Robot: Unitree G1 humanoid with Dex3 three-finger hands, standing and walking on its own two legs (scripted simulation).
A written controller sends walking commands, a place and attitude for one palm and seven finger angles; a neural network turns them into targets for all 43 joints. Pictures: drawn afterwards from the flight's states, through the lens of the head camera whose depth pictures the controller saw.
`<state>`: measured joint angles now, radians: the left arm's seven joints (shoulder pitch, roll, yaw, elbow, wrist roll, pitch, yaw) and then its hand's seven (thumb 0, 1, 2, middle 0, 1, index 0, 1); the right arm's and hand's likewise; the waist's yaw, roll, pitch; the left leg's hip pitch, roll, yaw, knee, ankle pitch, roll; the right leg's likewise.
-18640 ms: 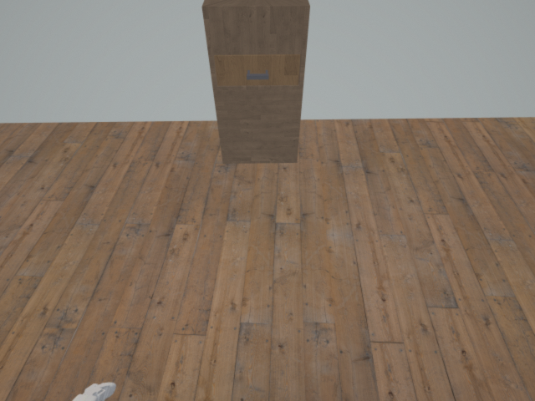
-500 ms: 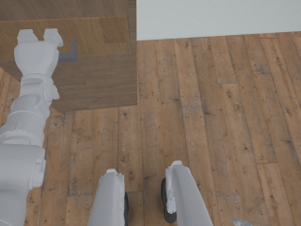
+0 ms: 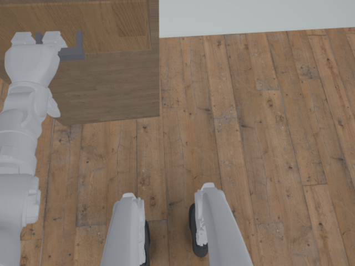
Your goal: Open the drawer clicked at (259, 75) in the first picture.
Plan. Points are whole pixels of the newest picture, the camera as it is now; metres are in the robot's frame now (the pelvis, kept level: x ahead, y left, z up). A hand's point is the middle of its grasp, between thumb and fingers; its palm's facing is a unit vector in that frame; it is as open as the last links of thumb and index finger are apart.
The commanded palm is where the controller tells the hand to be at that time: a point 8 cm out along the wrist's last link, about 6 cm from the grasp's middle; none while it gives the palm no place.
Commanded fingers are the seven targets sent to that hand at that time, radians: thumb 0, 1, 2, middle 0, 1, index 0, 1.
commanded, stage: lower the fingers behind the handle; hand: left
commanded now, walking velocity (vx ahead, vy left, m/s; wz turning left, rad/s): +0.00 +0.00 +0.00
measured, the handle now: (59, 46) +0.58 +0.23 +0.00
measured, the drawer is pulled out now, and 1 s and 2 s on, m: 0.00 0.01 0.12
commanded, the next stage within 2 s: close the thumb around the handle in 0.02 s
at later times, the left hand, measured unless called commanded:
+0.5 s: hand (49, 73) +0.53 +0.26 -0.02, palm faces -0.09 -0.03 -1.00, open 9.8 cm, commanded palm +0.52 +0.23 +0.02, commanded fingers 0.00 0.62 0.78 -0.38 -1.32 -0.38 -1.32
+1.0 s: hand (50, 77) +0.52 +0.26 -0.02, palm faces -0.08 -0.04 -1.00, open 5.3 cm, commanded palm +0.50 +0.23 +0.02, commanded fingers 0.00 0.90 0.90 -0.40 -1.35 -0.40 -1.35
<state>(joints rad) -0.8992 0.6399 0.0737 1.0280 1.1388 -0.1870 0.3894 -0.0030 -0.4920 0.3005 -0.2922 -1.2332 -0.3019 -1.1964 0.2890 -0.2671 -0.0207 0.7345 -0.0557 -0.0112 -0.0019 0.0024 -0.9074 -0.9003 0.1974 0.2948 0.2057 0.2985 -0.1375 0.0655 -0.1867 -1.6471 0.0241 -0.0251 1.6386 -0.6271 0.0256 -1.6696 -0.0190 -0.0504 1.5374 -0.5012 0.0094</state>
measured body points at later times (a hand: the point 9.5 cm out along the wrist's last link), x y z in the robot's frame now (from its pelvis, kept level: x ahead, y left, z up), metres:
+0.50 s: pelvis +0.02 +0.00 +0.03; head +0.22 +0.02 +0.43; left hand +0.53 +0.26 +0.03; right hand +0.05 -0.27 -0.10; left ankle +0.04 +0.11 -0.53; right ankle +0.09 -0.13 -0.53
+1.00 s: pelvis +0.03 +0.00 +0.03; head +0.22 +0.02 +0.44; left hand +0.52 +0.26 +0.03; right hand +0.07 -0.27 -0.10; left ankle +0.04 +0.11 -0.53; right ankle +0.09 -0.13 -0.53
